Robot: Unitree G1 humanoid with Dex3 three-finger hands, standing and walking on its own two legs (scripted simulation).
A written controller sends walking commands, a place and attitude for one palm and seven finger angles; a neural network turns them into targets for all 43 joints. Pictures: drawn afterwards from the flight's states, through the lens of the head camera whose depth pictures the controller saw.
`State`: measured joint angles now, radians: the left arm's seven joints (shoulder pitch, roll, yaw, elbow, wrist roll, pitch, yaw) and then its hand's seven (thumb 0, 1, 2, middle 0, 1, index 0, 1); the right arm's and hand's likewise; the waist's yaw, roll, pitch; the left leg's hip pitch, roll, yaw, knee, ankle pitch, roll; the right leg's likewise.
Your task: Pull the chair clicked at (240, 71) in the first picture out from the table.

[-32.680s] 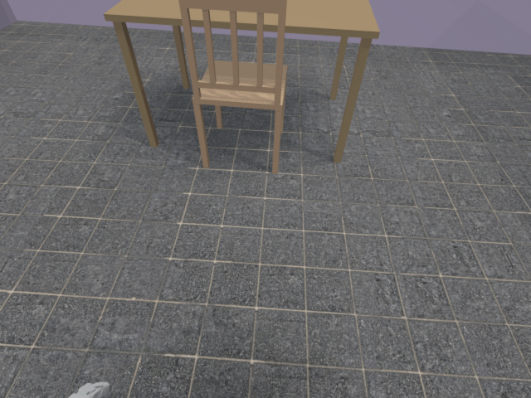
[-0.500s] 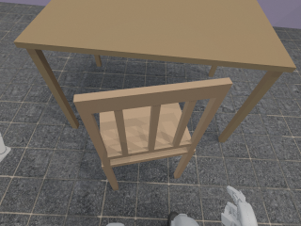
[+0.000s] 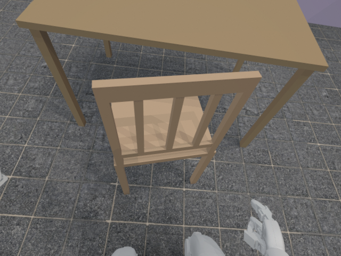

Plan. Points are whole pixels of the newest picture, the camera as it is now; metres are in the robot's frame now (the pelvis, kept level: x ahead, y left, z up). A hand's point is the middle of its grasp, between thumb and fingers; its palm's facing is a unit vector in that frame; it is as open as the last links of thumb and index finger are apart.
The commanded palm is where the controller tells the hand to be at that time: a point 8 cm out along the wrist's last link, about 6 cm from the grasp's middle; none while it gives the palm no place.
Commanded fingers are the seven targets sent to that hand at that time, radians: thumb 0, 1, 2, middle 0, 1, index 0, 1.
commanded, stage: step back with the hand held close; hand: left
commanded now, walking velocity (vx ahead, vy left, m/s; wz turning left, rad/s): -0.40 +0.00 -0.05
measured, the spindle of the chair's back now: (173, 125) +0.49 +0.01 -0.09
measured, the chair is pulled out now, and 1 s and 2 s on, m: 0.22 0.22 0.22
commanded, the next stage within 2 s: stop stepping back and stand still in 0.06 s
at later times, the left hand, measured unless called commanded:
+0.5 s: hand out of the picture +0.11 +0.22 +0.15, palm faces +0.29 -0.78 -0.55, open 7.4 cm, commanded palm +0.05 +0.26 +0.18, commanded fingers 0.00 0.90 0.90 -0.20 -0.30 -0.20 -0.30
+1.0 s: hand (13, 244) +0.13 +0.23 +0.13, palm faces +0.33 -0.81 -0.48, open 7.4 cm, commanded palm none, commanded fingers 0.00 0.90 0.90 -0.20 -0.30 -0.20 -0.30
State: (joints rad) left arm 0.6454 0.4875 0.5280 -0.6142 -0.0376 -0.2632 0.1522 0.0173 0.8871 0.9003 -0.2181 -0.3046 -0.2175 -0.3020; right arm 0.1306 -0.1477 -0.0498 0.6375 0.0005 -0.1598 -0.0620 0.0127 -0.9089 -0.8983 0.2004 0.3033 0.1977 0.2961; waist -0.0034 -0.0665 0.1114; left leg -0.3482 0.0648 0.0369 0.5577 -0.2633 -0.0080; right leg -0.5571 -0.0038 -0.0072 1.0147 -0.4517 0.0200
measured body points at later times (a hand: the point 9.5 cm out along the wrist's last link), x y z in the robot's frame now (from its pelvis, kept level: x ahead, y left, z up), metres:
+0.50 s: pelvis -0.10 -0.03 +0.00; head -0.07 -0.02 +0.45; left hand +0.09 +0.26 +0.18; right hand +0.01 -0.32 -0.08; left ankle -0.11 +0.08 -0.74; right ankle -0.08 -0.17 -0.73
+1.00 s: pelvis -0.09 -0.03 +0.00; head -0.08 -0.01 +0.45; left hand +0.11 +0.27 +0.15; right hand +0.06 -0.25 -0.09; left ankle -0.11 +0.08 -0.73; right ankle -0.08 -0.17 -0.73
